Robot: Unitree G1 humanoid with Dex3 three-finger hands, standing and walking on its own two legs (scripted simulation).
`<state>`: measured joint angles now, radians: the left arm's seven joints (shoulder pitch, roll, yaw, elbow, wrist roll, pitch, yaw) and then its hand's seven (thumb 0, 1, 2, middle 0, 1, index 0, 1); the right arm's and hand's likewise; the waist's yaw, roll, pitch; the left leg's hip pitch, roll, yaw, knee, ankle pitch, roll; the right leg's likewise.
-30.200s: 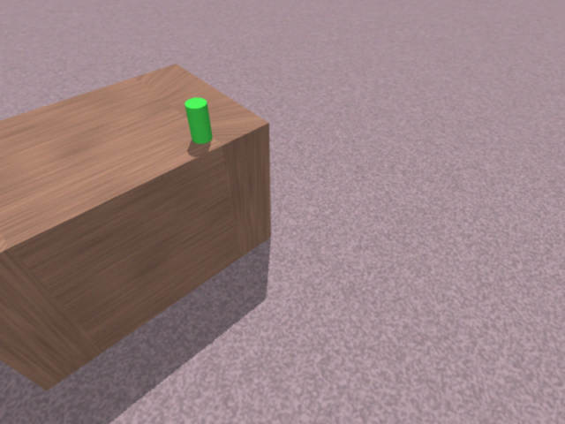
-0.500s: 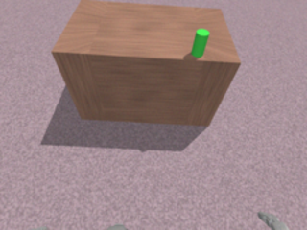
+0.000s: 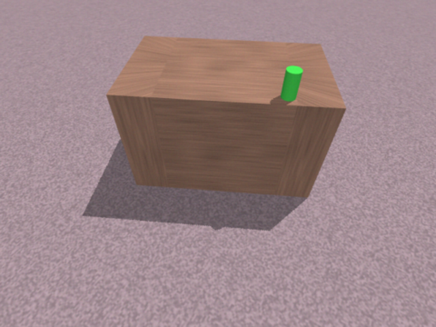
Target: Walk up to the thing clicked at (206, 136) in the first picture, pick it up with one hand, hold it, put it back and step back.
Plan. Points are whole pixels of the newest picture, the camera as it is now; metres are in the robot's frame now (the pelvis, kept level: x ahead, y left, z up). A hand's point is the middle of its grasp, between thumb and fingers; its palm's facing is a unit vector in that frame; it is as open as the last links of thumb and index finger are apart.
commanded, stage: step back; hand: right
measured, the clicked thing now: (291, 84) +1.03 -0.26 -0.10
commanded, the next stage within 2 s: stand in 0.72 s
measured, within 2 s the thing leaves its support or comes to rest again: neither
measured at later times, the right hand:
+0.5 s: hand out of the picture +0.14 -0.23 -0.15, palm faces -0.07 +0.92 -0.37, open 7.3 cm
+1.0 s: hand out of the picture +0.18 -0.22 -0.13, palm faces -0.02 +0.94 -0.33, open 7.3 cm
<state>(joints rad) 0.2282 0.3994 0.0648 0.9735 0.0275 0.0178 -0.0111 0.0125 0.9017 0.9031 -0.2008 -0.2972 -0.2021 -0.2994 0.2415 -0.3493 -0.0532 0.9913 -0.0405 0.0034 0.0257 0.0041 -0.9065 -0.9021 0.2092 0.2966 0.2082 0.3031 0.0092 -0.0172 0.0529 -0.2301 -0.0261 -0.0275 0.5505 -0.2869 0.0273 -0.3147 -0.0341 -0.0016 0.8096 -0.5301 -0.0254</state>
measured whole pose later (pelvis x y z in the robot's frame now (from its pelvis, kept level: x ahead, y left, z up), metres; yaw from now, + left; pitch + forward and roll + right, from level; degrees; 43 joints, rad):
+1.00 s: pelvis +0.06 +0.03 +0.01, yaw +1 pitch -3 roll +0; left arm 0.09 0.34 0.01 1.11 0.01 -0.02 0.00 0.01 0.90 0.90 -0.20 -0.30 -0.20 -0.30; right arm 0.04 -0.34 -0.02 1.10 0.00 -0.01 0.01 0.00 -0.91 -0.90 0.21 0.30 0.21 0.30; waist 0.01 0.00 0.06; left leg -0.16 0.01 0.02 0.38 -0.17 0.00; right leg -0.06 -0.04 -0.02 0.35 -0.24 0.04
